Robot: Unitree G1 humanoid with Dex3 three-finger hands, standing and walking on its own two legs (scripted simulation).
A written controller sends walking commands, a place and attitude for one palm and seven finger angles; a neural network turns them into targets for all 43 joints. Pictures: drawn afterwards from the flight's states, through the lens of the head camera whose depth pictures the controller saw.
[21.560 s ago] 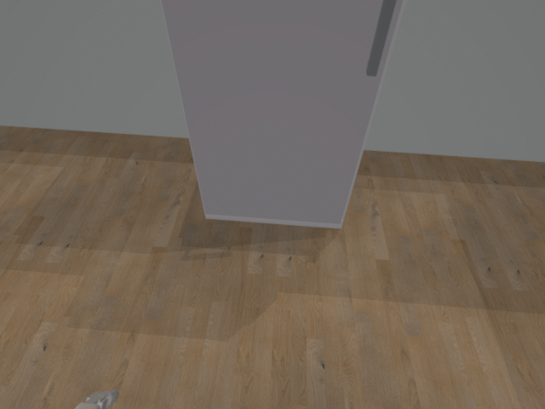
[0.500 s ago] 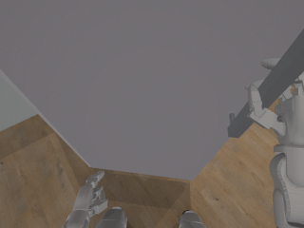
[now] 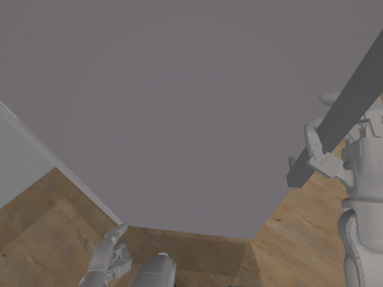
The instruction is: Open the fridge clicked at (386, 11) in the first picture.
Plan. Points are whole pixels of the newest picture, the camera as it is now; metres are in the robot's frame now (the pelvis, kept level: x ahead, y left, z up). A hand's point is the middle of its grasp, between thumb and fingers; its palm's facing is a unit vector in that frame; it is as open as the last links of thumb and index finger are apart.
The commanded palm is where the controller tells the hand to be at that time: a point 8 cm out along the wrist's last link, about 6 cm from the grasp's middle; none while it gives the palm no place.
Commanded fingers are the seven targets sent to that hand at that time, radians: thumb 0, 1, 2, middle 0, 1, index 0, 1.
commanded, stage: walk backward, drawing the door open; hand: right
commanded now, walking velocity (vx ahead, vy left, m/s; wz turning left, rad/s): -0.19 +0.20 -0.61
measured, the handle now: (332, 114) +0.34 -0.17 +0.21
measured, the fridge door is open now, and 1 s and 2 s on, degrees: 57 71 70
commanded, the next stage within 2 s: stop walking and hold the door back in 0.32 s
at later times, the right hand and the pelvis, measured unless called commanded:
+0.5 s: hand (302, 258) +0.16 -0.11 +0.18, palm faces +0.45 +0.87 -0.19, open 7.0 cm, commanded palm +0.13 -0.15 +0.17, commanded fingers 0.00 -0.90 -0.90 0.45 1.40 0.45 1.40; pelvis -0.06 +0.13 -0.02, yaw -19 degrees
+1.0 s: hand (302, 237) +0.18 -0.11 +0.19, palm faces +0.61 +0.77 -0.21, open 6.0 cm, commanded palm +0.14 -0.16 +0.17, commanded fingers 0.00 -0.90 -0.90 0.45 1.40 0.45 1.40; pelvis -0.12 +0.23 -0.01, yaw -30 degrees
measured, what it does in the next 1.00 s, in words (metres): steps to the left, turning right: left foot, then right foot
